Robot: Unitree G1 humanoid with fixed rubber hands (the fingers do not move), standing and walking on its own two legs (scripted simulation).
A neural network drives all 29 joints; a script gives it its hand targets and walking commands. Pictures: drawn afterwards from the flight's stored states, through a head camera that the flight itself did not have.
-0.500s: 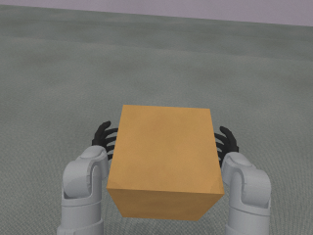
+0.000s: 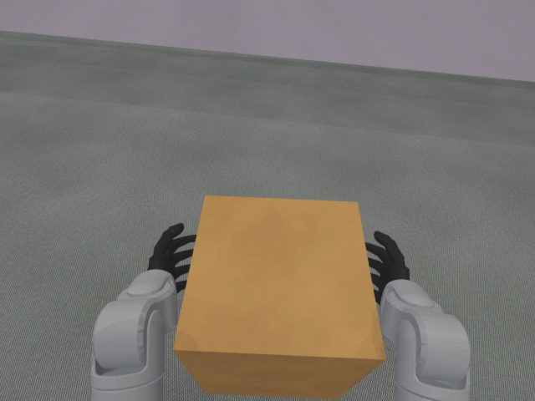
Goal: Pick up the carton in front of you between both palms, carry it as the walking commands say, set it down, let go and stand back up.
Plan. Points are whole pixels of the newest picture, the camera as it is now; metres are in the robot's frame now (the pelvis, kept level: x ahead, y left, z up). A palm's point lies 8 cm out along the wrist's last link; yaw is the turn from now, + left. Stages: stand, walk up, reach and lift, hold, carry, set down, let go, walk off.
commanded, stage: carry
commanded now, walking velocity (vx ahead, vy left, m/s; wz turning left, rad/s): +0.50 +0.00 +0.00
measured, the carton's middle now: (275, 304) +0.25 +0.00 +0.04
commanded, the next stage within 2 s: none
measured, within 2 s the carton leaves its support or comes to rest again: neither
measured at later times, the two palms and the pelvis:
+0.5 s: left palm (220, 139) +0.57 +0.12 +0.11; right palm (364, 150) +0.58 -0.17 +0.11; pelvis +0.33 -0.03 +0.00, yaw +1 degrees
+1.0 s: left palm (226, 82) +0.85 +0.15 +0.11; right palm (338, 86) +0.85 -0.15 +0.12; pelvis +0.60 -0.01 +0.01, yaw +0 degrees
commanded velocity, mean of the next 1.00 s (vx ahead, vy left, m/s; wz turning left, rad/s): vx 0.29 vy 0.00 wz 0.00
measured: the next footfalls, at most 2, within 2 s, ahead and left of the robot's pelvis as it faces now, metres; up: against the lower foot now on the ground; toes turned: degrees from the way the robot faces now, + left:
right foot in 0.48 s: +0.49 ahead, -0.13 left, +0.00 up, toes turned -11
left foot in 0.90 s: +0.72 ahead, +0.09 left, +0.00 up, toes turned -5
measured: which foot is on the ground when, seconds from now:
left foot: down 0.00-0.50, up 0.52-0.88, down 0.90-1.00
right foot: down 0.00-0.00, up 0.02-0.46, down 0.48-0.94, up 0.96-1.00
